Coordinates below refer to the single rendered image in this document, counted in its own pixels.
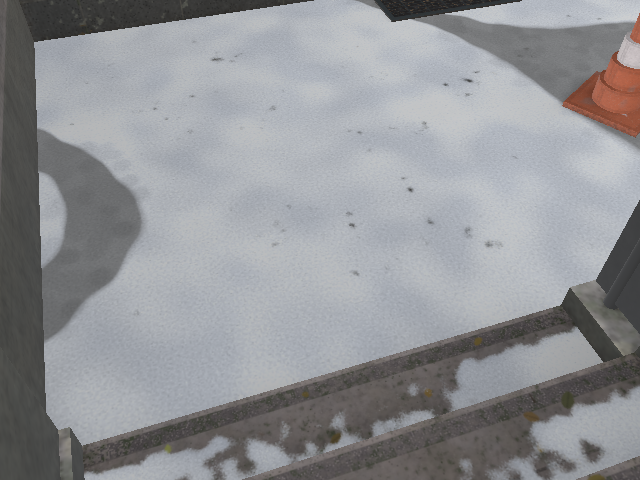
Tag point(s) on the stairs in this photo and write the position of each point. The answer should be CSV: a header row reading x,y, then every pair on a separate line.
x,y
525,399

